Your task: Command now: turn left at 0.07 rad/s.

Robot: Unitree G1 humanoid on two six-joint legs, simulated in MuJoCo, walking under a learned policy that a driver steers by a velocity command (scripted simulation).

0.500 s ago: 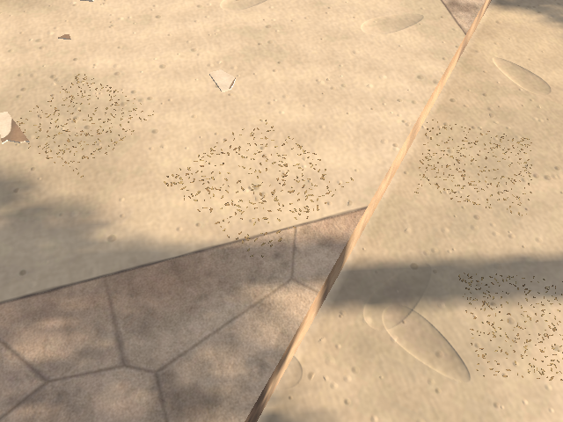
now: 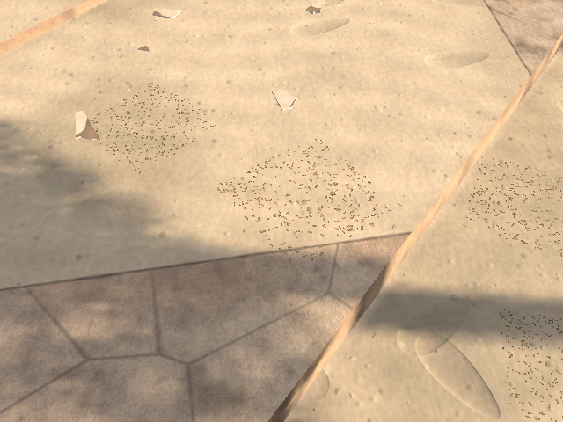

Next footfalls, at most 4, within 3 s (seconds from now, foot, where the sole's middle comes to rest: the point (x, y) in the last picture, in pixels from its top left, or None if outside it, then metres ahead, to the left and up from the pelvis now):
1.56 right None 0.13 -0.12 -0.78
2.12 left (283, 347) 0.63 0.03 -0.65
3.00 right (403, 331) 0.75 -0.28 -0.78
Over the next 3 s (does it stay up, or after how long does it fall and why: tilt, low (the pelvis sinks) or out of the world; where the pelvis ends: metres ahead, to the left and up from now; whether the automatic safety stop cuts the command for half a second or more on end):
stays up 0.69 -0.15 0.03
